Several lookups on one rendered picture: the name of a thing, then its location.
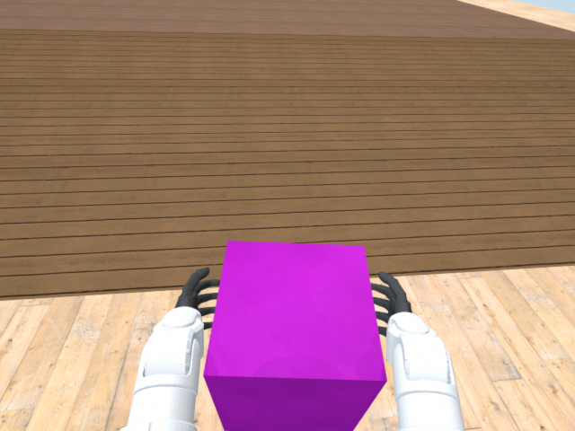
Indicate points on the left robot forearm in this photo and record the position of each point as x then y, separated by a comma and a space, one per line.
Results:
167, 381

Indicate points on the right robot hand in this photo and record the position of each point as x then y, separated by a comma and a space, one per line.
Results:
395, 293

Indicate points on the left robot hand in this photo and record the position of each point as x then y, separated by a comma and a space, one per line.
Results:
190, 294

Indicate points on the right robot forearm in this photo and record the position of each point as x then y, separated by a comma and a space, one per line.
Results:
424, 379

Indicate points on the carton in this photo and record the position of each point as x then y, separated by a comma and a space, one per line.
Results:
294, 344

